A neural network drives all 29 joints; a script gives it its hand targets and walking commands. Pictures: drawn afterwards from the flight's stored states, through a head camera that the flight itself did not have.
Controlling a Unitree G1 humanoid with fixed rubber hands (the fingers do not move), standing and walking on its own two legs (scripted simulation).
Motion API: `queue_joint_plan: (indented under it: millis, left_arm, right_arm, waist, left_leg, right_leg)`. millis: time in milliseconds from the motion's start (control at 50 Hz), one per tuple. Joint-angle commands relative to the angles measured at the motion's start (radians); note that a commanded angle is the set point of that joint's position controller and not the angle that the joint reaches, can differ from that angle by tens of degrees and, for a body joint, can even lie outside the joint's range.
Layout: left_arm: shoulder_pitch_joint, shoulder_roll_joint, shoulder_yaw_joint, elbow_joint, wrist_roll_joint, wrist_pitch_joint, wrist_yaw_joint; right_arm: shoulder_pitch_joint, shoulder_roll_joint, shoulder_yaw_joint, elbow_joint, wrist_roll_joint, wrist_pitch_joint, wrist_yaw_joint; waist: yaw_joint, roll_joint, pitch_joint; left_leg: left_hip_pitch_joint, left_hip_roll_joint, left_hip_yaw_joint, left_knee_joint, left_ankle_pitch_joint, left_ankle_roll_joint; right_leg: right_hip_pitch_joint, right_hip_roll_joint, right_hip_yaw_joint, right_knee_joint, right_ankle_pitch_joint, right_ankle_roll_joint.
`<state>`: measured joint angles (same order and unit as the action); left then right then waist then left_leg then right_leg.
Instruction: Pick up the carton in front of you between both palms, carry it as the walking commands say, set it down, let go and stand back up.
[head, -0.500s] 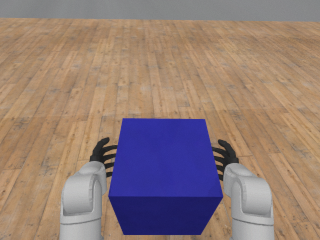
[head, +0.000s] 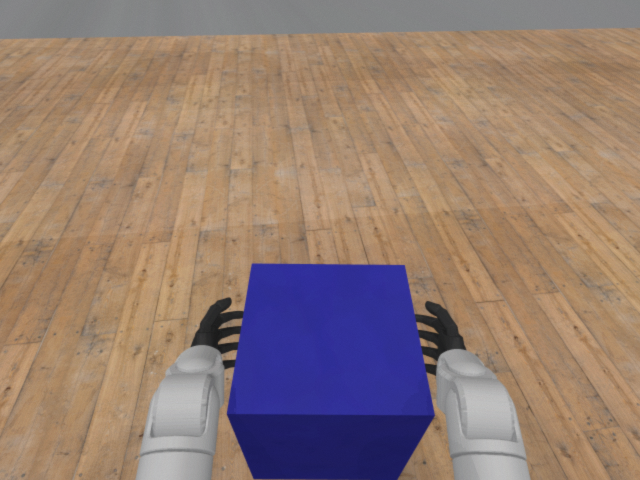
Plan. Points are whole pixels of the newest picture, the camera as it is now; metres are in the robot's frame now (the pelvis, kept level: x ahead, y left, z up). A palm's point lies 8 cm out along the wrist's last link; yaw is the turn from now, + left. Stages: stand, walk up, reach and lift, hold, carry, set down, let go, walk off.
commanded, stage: carry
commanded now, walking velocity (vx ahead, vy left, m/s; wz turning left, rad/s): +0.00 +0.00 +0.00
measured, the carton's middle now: (326, 375) +0.29 +0.00 -0.04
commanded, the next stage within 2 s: hold in 1.32 s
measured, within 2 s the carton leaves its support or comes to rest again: neither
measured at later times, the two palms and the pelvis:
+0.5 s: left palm (204, 377) +0.24 +0.15 +0.04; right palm (458, 380) +0.24 -0.15 +0.04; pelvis -0.04 +0.00 +0.00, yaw +0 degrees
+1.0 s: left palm (210, 388) +0.23 +0.14 +0.04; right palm (469, 392) +0.23 -0.16 +0.04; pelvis -0.06 -0.01 +0.00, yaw +0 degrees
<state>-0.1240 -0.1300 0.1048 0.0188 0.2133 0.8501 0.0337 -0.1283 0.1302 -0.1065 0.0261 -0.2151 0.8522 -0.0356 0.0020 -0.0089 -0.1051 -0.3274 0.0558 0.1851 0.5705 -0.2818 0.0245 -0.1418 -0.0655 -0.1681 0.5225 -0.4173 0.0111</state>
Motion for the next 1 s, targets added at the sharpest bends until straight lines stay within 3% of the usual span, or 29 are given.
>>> queue_joint_plan:
  millis: [0, 80, 160, 260, 340, 500, 980]
  left_arm:
    - [-0.456, -0.812, -0.489, 0.010, -0.222, -0.110, -0.210]
    - [-0.521, -0.857, -0.434, 0.120, -0.189, -0.193, -0.224]
    - [-0.552, -0.918, -0.441, 0.161, -0.189, -0.224, -0.238]
    - [-0.521, -0.945, -0.502, 0.105, -0.226, -0.184, -0.240]
    - [-0.491, -0.919, -0.491, 0.095, -0.220, -0.152, -0.237]
    - [-0.524, -0.924, -0.509, 0.067, -0.235, -0.155, -0.237]
    - [-0.511, -0.920, -0.501, 0.077, -0.230, -0.151, -0.237]
  right_arm:
    - [-0.461, 0.804, 0.487, -0.003, 0.226, -0.115, 0.214]
    - [-0.526, 0.846, 0.433, 0.104, 0.193, -0.198, 0.226]
    - [-0.563, 0.908, 0.442, 0.143, 0.196, -0.231, 0.241]
    - [-0.537, 0.935, 0.505, 0.087, 0.235, -0.191, 0.246]
    - [-0.504, 0.905, 0.491, 0.078, 0.228, -0.158, 0.243]
    - [-0.534, 0.909, 0.507, 0.051, 0.239, -0.162, 0.243]
    - [-0.524, 0.907, 0.500, 0.061, 0.234, -0.158, 0.243]
  waist:
    - [0.001, 0.008, -0.208]
    - [0.000, 0.007, -0.199]
    - [0.000, 0.007, -0.215]
    - [0.001, 0.009, -0.234]
    - [0.001, 0.011, -0.226]
    - [0.000, 0.011, -0.212]
    - [0.001, 0.009, -0.220]
  left_leg:
    - [0.166, 0.113, -0.108, -0.050, 0.455, 0.014]
    - [0.160, 0.112, -0.116, -0.078, 0.377, 0.013]
    - [0.163, 0.112, -0.121, -0.088, 0.351, 0.012]
    - [0.164, 0.113, -0.124, -0.087, 0.357, 0.012]
    - [0.155, 0.113, -0.123, -0.090, 0.352, 0.012]
    - [0.139, 0.112, -0.126, -0.103, 0.299, 0.009]
    - [0.127, 0.112, -0.120, -0.099, 0.286, -0.001]
  right_leg:
    - [-0.012, -0.099, 0.066, -0.064, 0.430, -0.008]
    - [-0.028, -0.098, 0.074, -0.085, 0.341, -0.015]
    - [-0.030, -0.098, 0.079, -0.091, 0.306, -0.019]
    - [-0.032, -0.098, 0.080, -0.086, 0.304, -0.022]
    - [-0.047, -0.098, 0.082, -0.086, 0.295, -0.023]
    - [-0.075, -0.097, 0.090, -0.098, 0.241, -0.030]
    - [-0.093, -0.096, 0.098, -0.094, 0.258, -0.042]
